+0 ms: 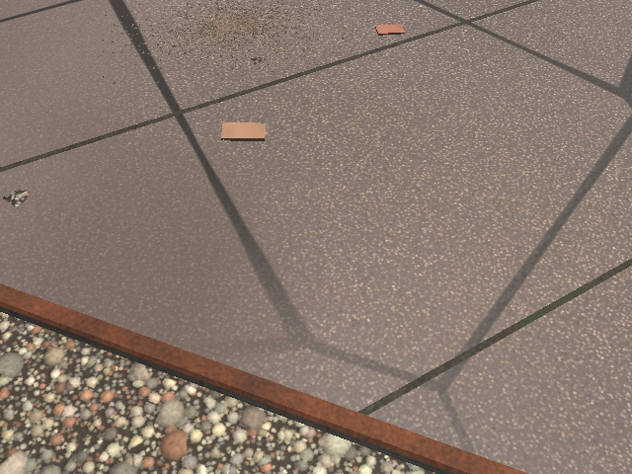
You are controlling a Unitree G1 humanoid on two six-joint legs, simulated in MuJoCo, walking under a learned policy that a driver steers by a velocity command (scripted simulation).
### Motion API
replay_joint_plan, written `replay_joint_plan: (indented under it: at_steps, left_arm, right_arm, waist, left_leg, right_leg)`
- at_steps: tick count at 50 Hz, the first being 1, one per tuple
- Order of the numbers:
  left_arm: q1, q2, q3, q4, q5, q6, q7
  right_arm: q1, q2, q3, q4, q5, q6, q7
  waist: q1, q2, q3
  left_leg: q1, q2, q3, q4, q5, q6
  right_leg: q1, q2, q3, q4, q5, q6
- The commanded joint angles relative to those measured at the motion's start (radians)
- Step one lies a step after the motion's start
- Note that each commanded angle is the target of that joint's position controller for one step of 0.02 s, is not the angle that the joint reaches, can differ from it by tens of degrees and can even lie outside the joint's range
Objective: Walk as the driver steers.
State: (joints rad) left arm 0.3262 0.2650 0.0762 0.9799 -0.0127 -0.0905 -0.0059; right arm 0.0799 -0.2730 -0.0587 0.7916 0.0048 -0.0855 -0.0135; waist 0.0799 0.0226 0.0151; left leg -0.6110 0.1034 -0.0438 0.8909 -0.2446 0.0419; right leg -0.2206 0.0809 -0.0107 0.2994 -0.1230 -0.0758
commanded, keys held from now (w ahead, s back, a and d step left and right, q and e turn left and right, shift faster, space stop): w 0.16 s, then w+e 0.84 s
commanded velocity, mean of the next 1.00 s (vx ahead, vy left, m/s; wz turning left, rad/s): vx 0.50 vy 0.00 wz -0.34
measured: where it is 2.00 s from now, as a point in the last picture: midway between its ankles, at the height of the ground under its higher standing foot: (507, 305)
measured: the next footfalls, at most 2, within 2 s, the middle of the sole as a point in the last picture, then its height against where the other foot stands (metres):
left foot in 0.18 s outside the picture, level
right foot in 0.64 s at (406, 459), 0.04 m higher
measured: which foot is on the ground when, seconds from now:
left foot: up 0.00-0.16, down 0.18-0.70, up 0.72-1.00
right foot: down 0.00-0.18, up 0.20-0.62, down 0.64-1.00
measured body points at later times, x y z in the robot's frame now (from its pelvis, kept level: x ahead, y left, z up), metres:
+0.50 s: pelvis +0.25 +0.06 +0.00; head +0.28 +0.07 +0.45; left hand +0.45 +0.29 -0.12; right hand +0.23 -0.21 -0.12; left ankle +0.19 +0.15 -0.74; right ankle +0.39 -0.13 -0.67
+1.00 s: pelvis +0.50 -0.01 +0.01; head +0.53 -0.01 +0.46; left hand +0.70 +0.20 -0.10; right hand +0.58 -0.33 -0.06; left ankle +0.64 +0.09 -0.68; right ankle +0.47 -0.11 -0.72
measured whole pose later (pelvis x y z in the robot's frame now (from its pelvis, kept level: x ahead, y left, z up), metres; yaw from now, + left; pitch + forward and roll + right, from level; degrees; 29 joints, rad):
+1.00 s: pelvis +0.50 -0.01 +0.01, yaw -26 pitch +2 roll -1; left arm 0.28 0.27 0.08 0.75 -0.01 0.00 0.01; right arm 0.06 -0.28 -0.04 0.72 0.01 -0.06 0.00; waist 0.03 0.00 0.00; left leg -0.59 0.09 -0.01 0.87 -0.40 -0.10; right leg -0.26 0.08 0.08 0.43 -0.60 -0.07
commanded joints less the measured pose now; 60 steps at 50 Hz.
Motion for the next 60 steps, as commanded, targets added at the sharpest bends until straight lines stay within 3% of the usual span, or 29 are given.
replay_joint_plan:
  at_steps: [1,6,8,9,10,11,13,16,23,29,32,34,35,36,37,38,39,41,43,45,48,51,52,53,54,55,56,57,60]
  left_arm:
    - [-0.119,0.164,0.026,-0.100,-0.013,-0.018,0.007]
    - [-0.040,0.182,0.021,-0.074,-0.024,-0.006,-0.002]
    - [-0.026,0.143,0.004,-0.071,-0.010,0.002,-0.003]
    - [-0.037,0.075,-0.020,-0.093,0.006,-0.001,-0.006]
    - [-0.012,0.019,-0.038,-0.136,0.001,-0.025,-0.004]
    - [-0.041,0.110,-0.019,-0.130,-0.016,-0.033,-0.001]
    - [-0.069,0.123,-0.009,-0.121,-0.026,-0.025,-0.001]
    - [-0.080,0.091,-0.004,-0.120,-0.016,0.008,0.001]
    - [-0.212,0.039,-0.016,-0.186,-0.008,0.031,-0.025]
    - [-0.420,0.006,-0.041,-0.301,-0.011,0.038,-0.065]
    - [-0.344,0.056,-0.018,-0.317,-0.006,0.044,-0.074]
    - [-0.158,0.139,0.033,-0.281,-0.024,0.052,-0.065]
    - [-0.001,0.198,0.071,-0.242,-0.026,0.069,-0.043]
    - [0.079,0.248,0.086,-0.214,-0.032,0.084,-0.019]
    - [0.131,0.204,0.060,-0.216,-0.015,0.075,-0.009]
    - [0.112,0.175,0.047,-0.216,-0.005,0.062,-0.014]
    - [0.013,0.142,0.038,-0.230,-0.006,0.052,-0.022]
    - [-0.145,0.114,0.027,-0.284,0.002,0.033,-0.016]
    - [-0.221,0.102,0.020,-0.318,-0.001,0.038,-0.010]
    - [-0.211,0.139,0.029,-0.328,0.000,0.048,0.008]
    - [-0.216,0.179,0.039,-0.347,0.002,0.068,0.025]
    - [-0.311,0.107,0.016,-0.394,0.001,0.067,0.014]
    - [-0.364,0.050,-0.003,-0.420,0.011,0.060,0.013]
    - [-0.364,-0.060,-0.032,-0.437,0.015,0.054,0.009]
    - [-0.234,-0.082,-0.038,-0.468,-0.035,0.046,-0.006]
    - [-0.193,-0.016,-0.029,-0.470,-0.067,0.040,-0.008]
    - [-0.148,0.042,-0.015,-0.448,-0.050,0.049,-0.004]
    - [-0.135,0.079,-0.002,-0.427,-0.020,0.060,0.001]
    - [-0.178,0.101,0.016,-0.425,-0.007,0.076,0.005]
  right_arm:
    - [0.013,-0.019,0.019,-0.032,-0.002,-0.001,0.008]
    - [-0.059,-0.080,0.011,-0.053,0.009,-0.008,0.022]
    - [0.080,-0.119,-0.012,-0.010,0.013,-0.007,0.014]
    - [0.237,-0.197,-0.037,0.016,-0.001,-0.009,0.004]
    - [0.299,-0.298,-0.059,0.024,-0.010,0.002,0.006]
    - [0.314,-0.221,-0.044,0.028,-0.010,-0.010,0.014]
    - [0.200,-0.119,-0.012,0.006,-0.008,-0.028,0.022]
    - [0.123,-0.073,-0.002,0.012,-0.020,-0.038,0.028]
    - [0.173,-0.108,-0.013,0.053,-0.026,-0.036,0.000]
    - [0.295,-0.143,-0.019,0.102,-0.007,0.012,-0.016]
    - [0.269,-0.208,-0.035,0.082,-0.001,0.034,-0.027]
    - [0.318,-0.193,-0.027,0.074,0.004,0.035,-0.031]
    - [0.328,-0.195,-0.021,0.072,0.012,0.009,-0.016]
    - [0.297,-0.119,0.006,0.036,-0.008,-0.015,0.008]
    - [0.231,-0.111,0.009,0.020,-0.016,-0.050,0.027]
    - [0.102,-0.116,0.003,-0.031,0.005,-0.062,0.030]
    - [0.040,-0.098,0.003,-0.075,0.024,-0.059,0.020]
    - [0.105,-0.116,-0.004,-0.075,0.020,-0.036,0.008]
    - [0.173,-0.116,-0.012,-0.053,0.009,-0.007,0.011]
    - [0.136,-0.093,-0.007,-0.070,-0.008,0.011,0.011]
    - [0.123,-0.069,0.002,-0.085,0.000,0.032,0.008]
    - [0.415,-0.127,-0.042,0.012,0.014,0.042,0.002]
    - [0.587,-0.141,-0.060,0.072,0.011,0.041,-0.003]
    - [0.657,-0.168,-0.064,0.079,-0.011,0.031,-0.004]
    - [0.439,-0.186,-0.031,-0.007,-0.045,0.018,0.002]
    - [0.257,-0.196,-0.031,-0.058,-0.028,-0.009,0.002]
    - [0.156,-0.133,-0.011,-0.065,-0.001,-0.018,0.000]
    - [0.114,-0.096,0.000,-0.061,0.000,-0.020,0.001]
    - [0.129,-0.092,-0.005,-0.041,-0.036,-0.027,-0.017]
  waist:
    - [-0.063,-0.084,-0.016]
    - [-0.054,-0.075,-0.018]
    - [-0.121,-0.065,-0.068]
    - [-0.186,0.069,-0.154]
    - [-0.172,0.314,-0.200]
    - [-0.192,0.215,-0.179]
    - [-0.142,0.105,-0.087]
    - [-0.085,0.084,-0.028]
    - [-0.106,0.041,0.007]
    - [-0.170,0.015,0.085]
    - [-0.095,0.087,-0.009]
    - [-0.001,0.060,-0.157]
    - [0.067,0.031,-0.253]
    - [0.072,-0.163,-0.315]
    - [0.081,-0.091,-0.443]
    - [0.089,-0.022,-0.352]
    - [0.025,0.041,-0.235]
    - [-0.074,-0.066,-0.140]
    - [-0.144,-0.058,-0.100]
    - [-0.146,-0.091,-0.085]
    - [-0.168,-0.156,-0.117]
    - [-0.313,-0.150,-0.132]
    - [-0.405,-0.045,-0.129]
    - [-0.401,0.197,-0.105]
    - [-0.195,0.260,-0.027]
    - [-0.096,0.214,0.099]
    - [-0.044,0.130,0.163]
    - [-0.031,0.063,0.168]
    - [-0.057,0.068,0.117]
  left_leg:
    - [0.190,-0.014,0.032,-0.183,0.111,-0.030]
    - [0.273,-0.045,0.061,-0.360,0.131,-0.017]
    - [0.469,-0.054,0.058,-0.423,0.068,0.018]
    - [0.679,0.117,-0.156,-0.494,-0.007,0.081]
    - [0.874,0.312,-0.519,-0.624,-0.195,0.203]
    - [0.843,0.320,-0.621,-0.651,-0.309,0.232]
    - [0.712,0.229,-0.379,-0.663,-0.156,0.167]
    - [0.561,0.163,-0.147,-0.724,0.149,0.121]
    - [0.555,0.125,0.126,-0.766,0.387,0.105]
    - [0.759,0.191,0.196,-0.698,0.548,0.084]
    - [0.741,0.190,0.257,-0.516,1.051,0.075]
    - [0.537,0.151,0.277,-0.184,1.241,0.020]
    - [0.281,0.104,0.257,0.022,0.999,-0.030]
    - [-0.051,-0.023,0.203,0.404,-0.026,-0.079]
    - [-0.077,-0.036,-0.007,0.504,-0.338,-0.045]
    - [-0.108,-0.018,-0.043,0.449,-0.315,-0.025]
    - [-0.179,-0.011,-0.017,0.354,-0.220,-0.023]
    - [-0.058,0.037,-0.056,0.283,-0.190,-0.059]
    - [0.085,0.027,-0.013,0.203,-0.217,-0.088]
    - [0.128,-0.002,0.031,0.124,-0.152,-0.122]
    - [0.304,-0.053,0.103,-0.020,-0.135,-0.157]
    - [0.700,-0.093,0.167,-0.051,-0.111,-0.143]
    - [0.858,-0.093,0.145,-0.184,-0.154,-0.113]
    - [0.867,0.122,-0.233,-0.351,-0.413,-0.036]
    - [0.685,0.316,-0.820,-0.712,-0.781,0.138]
    - [0.488,0.418,-0.994,-0.849,-0.942,0.227]
    - [0.371,0.400,-0.813,-0.809,-0.801,0.214]
    - [0.280,0.318,-0.577,-0.763,-0.571,0.161]
    - [0.261,0.169,-0.117,-0.746,-0.136,0.083]
  right_leg:
    - [-0.158,-0.248,0.196,-0.190,-0.093,-0.151]
    - [-0.053,-0.285,0.191,-0.085,-0.152,-0.105]
    - [-0.086,-0.235,0.148,0.073,-0.088,-0.064]
    - [-0.216,-0.144,0.062,0.399,-0.105,-0.013]
    - [-0.545,-0.043,-0.022,0.685,-0.374,0.025]
    - [-0.648,-0.087,0.082,0.859,-0.399,0.016]
    - [-0.651,-0.153,0.125,0.902,-0.217,0.007]
    - [-0.549,-0.189,0.130,0.830,-0.085,0.032]
    - [-0.527,-0.172,0.073,0.562,0.177,0.062]
    - [-0.607,-0.153,-0.038,0.382,0.068,0.020]
    - [-0.365,-0.029,-0.168,0.400,-0.128,-0.028]
    - [0.069,0.024,-0.173,0.346,-0.065,-0.106]
    - [0.436,-0.028,-0.039,0.290,0.008,-0.161]
    - [0.710,-0.284,0.375,0.197,-0.060,-0.289]
    - [0.734,-0.348,0.503,0.189,0.101,-0.292]
    - [0.637,-0.314,0.398,0.159,0.195,-0.249]
    - [0.507,-0.297,0.426,0.049,-0.055,-0.212]
    - [0.206,-0.306,0.435,-0.031,-0.158,-0.239]
    - [-0.023,-0.250,0.331,-0.065,-0.187,-0.202]
    - [-0.140,-0.213,0.261,-0.068,-0.167,-0.178]
    - [-0.246,-0.148,0.192,-0.029,-0.226,-0.119]
    - [-0.501,-0.133,0.184,0.170,-0.423,-0.050]
    - [-0.605,-0.068,0.137,0.400,-0.401,0.001]
    - [-0.731,0.038,0.125,0.874,-0.527,0.044]
    - [-0.900,0.014,0.198,1.099,-0.499,-0.004]
    - [-0.906,-0.065,0.207,1.224,-0.356,-0.028]
    - [-0.858,-0.107,0.181,1.248,-0.255,-0.014]
    - [-0.767,-0.127,0.173,1.222,-0.202,0.010]
    - [-0.610,-0.146,0.134,1.070,-0.032,0.072]
Keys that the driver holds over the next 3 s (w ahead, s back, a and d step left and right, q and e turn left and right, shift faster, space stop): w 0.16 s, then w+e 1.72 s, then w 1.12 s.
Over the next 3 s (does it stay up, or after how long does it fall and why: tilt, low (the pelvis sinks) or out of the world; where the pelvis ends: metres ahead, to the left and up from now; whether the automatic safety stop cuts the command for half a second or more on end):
stays up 1.15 -0.87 0.02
